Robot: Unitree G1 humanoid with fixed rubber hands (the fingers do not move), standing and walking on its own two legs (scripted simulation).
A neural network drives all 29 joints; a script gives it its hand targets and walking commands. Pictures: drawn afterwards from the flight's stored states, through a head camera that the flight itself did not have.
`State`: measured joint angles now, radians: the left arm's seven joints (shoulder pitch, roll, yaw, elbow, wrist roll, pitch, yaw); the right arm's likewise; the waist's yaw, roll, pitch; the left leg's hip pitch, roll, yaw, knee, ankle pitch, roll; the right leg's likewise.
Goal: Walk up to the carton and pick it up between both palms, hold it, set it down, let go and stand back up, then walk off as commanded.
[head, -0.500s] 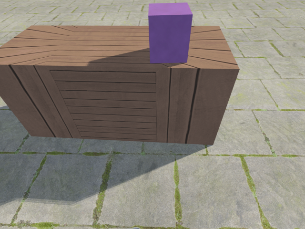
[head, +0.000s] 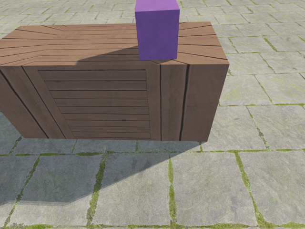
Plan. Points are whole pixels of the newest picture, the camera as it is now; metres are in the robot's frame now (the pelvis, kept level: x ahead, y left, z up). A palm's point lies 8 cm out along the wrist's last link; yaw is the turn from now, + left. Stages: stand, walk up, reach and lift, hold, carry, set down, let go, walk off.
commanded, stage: walk off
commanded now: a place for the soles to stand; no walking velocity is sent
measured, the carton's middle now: (156, 29) +1.10 +0.02 +0.07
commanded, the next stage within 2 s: stand in 0.94 s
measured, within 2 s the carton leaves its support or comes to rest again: neither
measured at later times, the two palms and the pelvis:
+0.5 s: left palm out of the picture +0.14 +0.31 -0.10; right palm out of the picture +0.17 -0.26 -0.09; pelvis +0.07 +0.02 +0.02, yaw +0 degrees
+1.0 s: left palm out of the picture +0.16 +0.31 -0.08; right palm out of the picture +0.16 -0.28 -0.09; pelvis +0.08 +0.02 +0.03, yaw -1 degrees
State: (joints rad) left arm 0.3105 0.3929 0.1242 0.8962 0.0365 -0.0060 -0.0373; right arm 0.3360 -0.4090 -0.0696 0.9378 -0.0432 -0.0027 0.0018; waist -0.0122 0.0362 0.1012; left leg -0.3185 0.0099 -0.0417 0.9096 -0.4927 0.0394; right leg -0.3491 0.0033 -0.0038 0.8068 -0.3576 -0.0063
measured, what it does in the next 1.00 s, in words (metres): steps on the spot: left foot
